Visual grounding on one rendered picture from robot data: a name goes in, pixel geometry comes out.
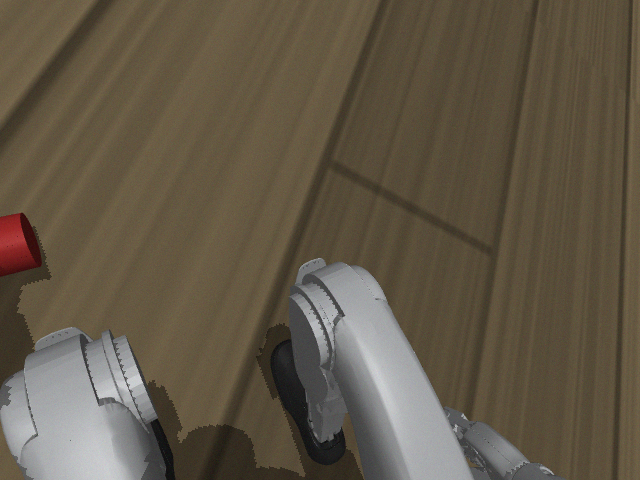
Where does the bottle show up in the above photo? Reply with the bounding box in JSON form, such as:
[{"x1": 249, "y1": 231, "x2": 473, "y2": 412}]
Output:
[{"x1": 0, "y1": 213, "x2": 42, "y2": 277}]

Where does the left robot foot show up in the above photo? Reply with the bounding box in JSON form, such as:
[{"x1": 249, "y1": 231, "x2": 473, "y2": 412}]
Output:
[{"x1": 150, "y1": 419, "x2": 176, "y2": 480}]

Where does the right robot hand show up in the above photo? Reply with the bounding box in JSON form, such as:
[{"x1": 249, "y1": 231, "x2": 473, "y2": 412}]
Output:
[{"x1": 444, "y1": 406, "x2": 531, "y2": 480}]

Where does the right robot arm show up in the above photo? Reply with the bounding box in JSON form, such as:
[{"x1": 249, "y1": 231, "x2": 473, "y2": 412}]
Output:
[{"x1": 512, "y1": 463, "x2": 566, "y2": 480}]

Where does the right robot foot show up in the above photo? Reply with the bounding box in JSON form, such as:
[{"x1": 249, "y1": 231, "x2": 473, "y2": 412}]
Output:
[{"x1": 270, "y1": 339, "x2": 346, "y2": 465}]

